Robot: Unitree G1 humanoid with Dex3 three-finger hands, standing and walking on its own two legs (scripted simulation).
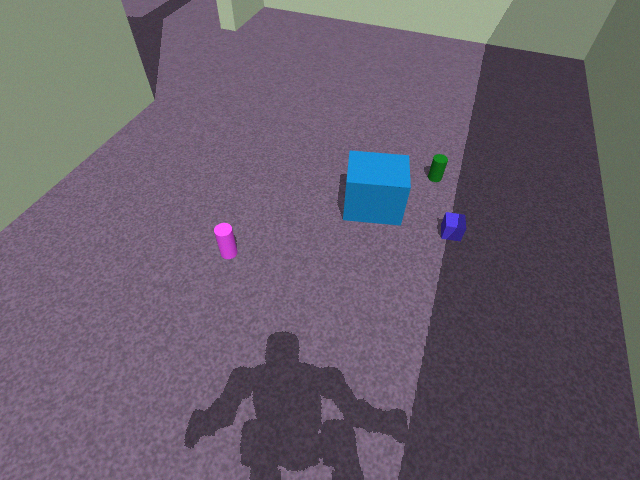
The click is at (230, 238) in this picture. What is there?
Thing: squat round
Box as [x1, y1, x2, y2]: [214, 223, 237, 258]
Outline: 220,223 214,228 220,253 224,258 231,258 237,252 231,226 227,223
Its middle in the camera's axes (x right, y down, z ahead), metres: -0.37 +0.01 +1.52
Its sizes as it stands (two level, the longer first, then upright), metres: 0.067 0.067 0.142
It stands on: the floor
